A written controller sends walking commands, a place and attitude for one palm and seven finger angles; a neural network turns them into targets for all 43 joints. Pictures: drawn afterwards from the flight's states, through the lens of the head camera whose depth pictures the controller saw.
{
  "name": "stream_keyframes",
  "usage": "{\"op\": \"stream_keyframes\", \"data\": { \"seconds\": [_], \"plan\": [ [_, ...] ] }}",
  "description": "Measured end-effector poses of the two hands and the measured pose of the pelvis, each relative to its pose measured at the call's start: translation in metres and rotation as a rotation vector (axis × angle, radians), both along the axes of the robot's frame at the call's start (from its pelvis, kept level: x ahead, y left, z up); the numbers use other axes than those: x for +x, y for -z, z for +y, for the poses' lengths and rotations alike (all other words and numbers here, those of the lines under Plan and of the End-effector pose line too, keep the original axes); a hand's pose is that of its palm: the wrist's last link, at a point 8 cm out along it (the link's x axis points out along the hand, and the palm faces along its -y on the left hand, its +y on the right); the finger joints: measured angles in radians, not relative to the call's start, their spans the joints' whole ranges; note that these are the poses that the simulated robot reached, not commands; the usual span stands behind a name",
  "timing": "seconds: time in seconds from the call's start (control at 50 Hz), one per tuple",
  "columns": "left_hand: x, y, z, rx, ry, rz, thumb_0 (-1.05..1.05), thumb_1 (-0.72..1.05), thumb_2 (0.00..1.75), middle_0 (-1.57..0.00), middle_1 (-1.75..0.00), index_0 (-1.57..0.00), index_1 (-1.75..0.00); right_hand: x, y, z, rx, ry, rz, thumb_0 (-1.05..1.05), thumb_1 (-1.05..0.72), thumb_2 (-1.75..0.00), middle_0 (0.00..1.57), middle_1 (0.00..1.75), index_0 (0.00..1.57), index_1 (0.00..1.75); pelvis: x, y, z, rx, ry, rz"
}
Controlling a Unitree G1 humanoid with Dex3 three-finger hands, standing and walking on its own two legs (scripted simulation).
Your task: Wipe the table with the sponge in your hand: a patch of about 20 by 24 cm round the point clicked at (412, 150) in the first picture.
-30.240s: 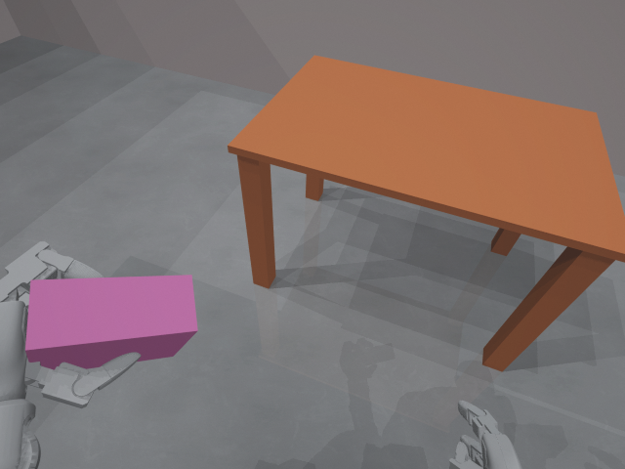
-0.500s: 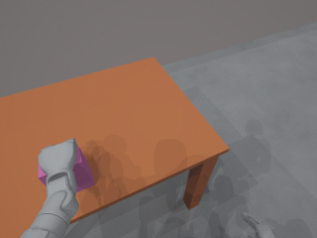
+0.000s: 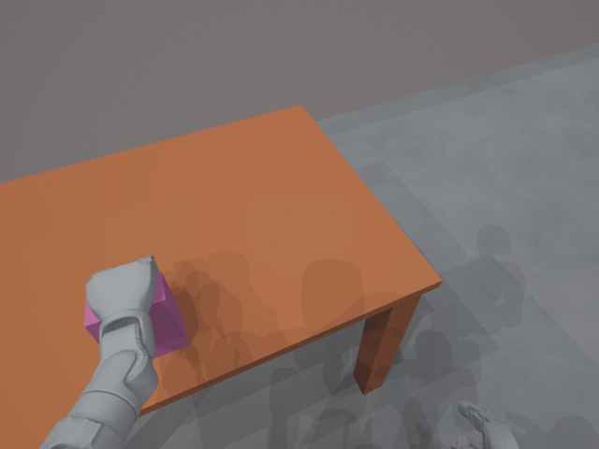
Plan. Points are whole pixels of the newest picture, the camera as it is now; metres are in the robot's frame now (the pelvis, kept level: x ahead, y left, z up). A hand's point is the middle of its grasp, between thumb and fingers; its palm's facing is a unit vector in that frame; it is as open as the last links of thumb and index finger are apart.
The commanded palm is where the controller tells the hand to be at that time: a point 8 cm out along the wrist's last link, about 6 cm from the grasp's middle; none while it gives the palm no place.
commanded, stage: slide across to the third lane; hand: left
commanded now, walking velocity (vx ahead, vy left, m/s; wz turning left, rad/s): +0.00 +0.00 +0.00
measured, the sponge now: (145, 330) +0.29 +0.29 -0.06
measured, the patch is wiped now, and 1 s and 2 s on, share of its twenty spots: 0.85 0.85 0.85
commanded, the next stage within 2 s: wipe forward along the third lane in 1.56 s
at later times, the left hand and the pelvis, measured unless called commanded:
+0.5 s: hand (157, 303) +0.31 +0.26 -0.01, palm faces -0.11 +0.01 -0.99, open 10.1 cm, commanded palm +0.30 +0.20 +0.03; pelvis -0.01 +0.00 +0.00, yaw +1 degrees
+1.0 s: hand (172, 300) +0.32 +0.24 -0.01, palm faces -0.11 +0.00 -0.99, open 10.1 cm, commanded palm +0.30 +0.19 +0.03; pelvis -0.02 -0.01 +0.00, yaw +0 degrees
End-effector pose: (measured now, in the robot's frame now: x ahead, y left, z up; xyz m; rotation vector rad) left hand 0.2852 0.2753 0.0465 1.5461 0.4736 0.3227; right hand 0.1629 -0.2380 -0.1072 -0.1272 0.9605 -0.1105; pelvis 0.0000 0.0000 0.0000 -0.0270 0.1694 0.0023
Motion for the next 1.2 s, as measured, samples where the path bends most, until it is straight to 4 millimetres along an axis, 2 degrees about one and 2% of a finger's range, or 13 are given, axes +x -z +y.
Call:
{"op": "stream_keyframes", "data": {
  "seconds": [0.24,0.4,0.74,0.98,1.2],
  "plan": [
    [0.005,-0.002,-0.012,0.002,0.02,0.015,0.0,-0.47,1.01,-0.69,-1.38,-0.71,-1.38,0.014,-0.002,0.01,0.024,-0.037,-0.02,0.01,-0.9,-0.9,0.2,0.3,0.2,0.3,-0.001,-0.002,-0.001,0.003,-0.014,-0.014],
    [0.009,-0.001,-0.021,0.016,0.041,0.023,0.0,-0.48,1.01,-0.7,-1.38,-0.71,-1.38,0.015,-0.001,0.012,0.034,-0.053,-0.016,0.01,-0.9,-0.9,0.2,0.3,0.2,0.3,-0.004,-0.002,-0.002,0.004,-0.02,-0.012],
    [0.017,-0.002,-0.043,0.017,0.06,0.015,0.0,-0.48,1.01,-0.7,-1.38,-0.72,-1.38,-0.01,0.006,0.005,0.043,-0.033,0.031,0.01,-0.9,-0.9,0.2,0.3,0.2,0.3,-0.015,-0.001,-0.008,0.007,-0.018,-0.016],
    [0.019,0.0,-0.048,0.008,0.057,0.013,0.0,-0.48,1.01,-0.7,-1.38,-0.72,-1.38,-0.031,0.009,-0.009,0.031,0.009,0.064,0.01,-0.9,-0.9,0.2,0.3,0.2,0.3,-0.019,-0.002,-0.013,0.011,-0.003,-0.013],
    [0.018,0.001,-0.049,0.01,0.055,0.01,0.0,-0.48,1.01,-0.7,-1.39,-0.71,-1.39,-0.033,0.006,-0.017,0.019,0.024,0.063,0.01,-0.9,-0.9,0.2,0.3,0.2,0.3,-0.017,-0.003,-0.015,0.012,0.0,-0.013]
  ]
}}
